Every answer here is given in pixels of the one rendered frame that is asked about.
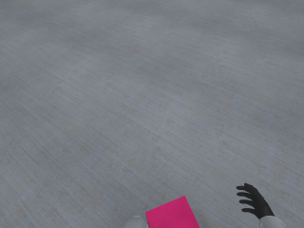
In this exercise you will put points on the robot right hand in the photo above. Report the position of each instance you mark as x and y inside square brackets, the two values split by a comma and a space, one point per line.
[262, 208]

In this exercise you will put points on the carton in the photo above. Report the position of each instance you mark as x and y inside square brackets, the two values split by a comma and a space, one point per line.
[174, 214]

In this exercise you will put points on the robot right forearm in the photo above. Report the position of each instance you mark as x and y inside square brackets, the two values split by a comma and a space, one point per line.
[271, 222]

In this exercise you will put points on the robot left thigh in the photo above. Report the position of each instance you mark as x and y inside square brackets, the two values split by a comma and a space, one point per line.
[135, 223]

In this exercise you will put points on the robot left shin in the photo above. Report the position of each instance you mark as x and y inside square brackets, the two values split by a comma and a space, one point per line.
[137, 217]

